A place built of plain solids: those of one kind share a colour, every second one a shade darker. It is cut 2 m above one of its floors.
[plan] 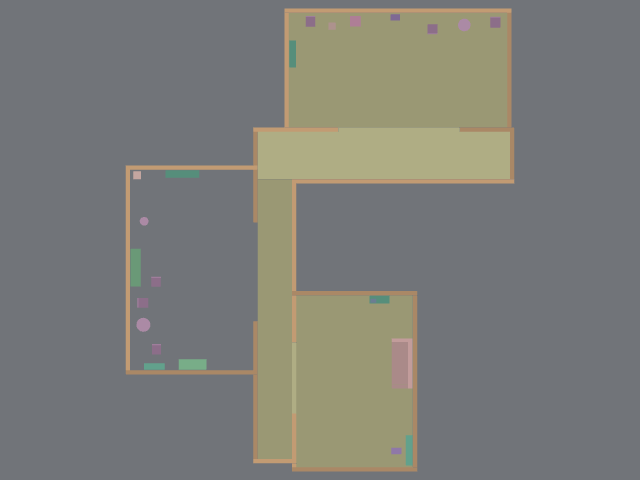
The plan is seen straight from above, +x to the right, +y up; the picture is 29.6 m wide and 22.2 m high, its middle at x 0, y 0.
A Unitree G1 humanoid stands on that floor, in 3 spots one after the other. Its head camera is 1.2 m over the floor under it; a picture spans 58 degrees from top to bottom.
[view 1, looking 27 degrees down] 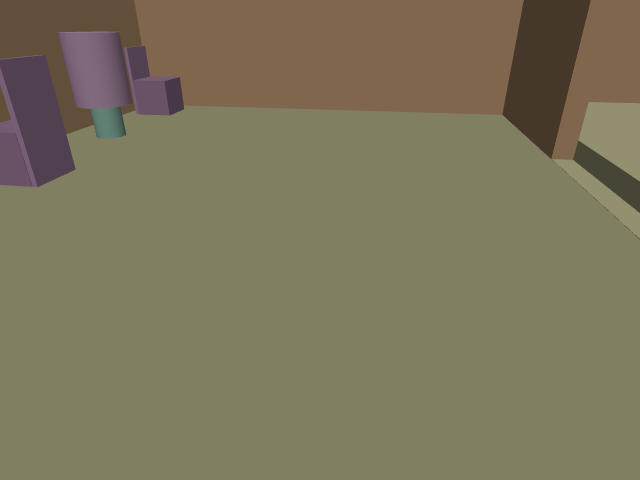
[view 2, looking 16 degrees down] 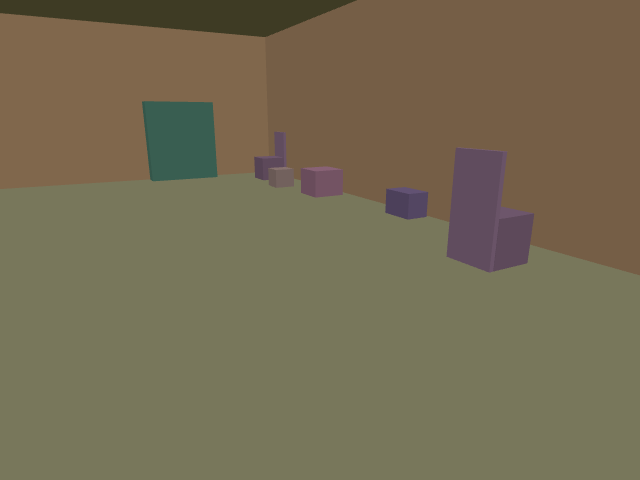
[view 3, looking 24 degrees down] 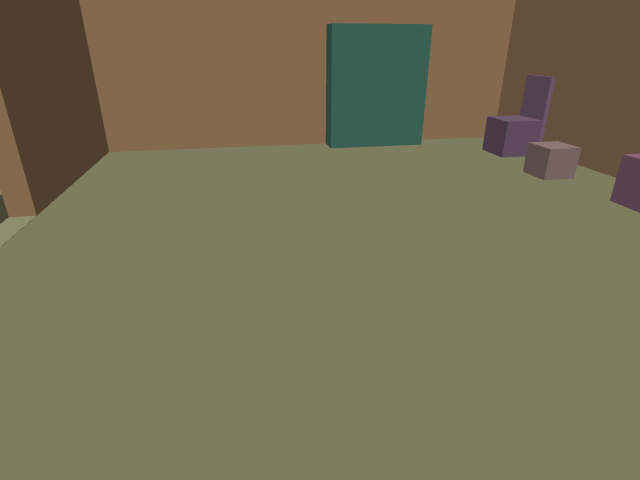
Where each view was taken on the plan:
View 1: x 2.09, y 6.77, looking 9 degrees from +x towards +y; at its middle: floor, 2.64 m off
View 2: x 7.61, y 6.77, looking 151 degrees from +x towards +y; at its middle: floor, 4.35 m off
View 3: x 4.37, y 6.77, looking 169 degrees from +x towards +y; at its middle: floor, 2.95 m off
